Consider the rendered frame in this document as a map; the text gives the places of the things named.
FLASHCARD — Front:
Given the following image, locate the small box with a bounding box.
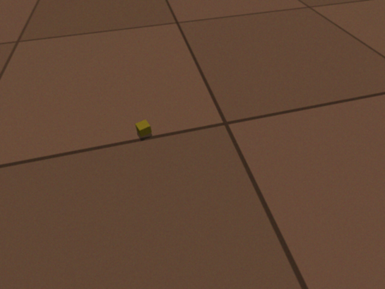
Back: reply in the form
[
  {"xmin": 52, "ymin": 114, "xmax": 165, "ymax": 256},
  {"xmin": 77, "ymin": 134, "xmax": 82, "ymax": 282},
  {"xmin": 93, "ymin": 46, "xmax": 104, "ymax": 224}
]
[{"xmin": 135, "ymin": 119, "xmax": 152, "ymax": 137}]

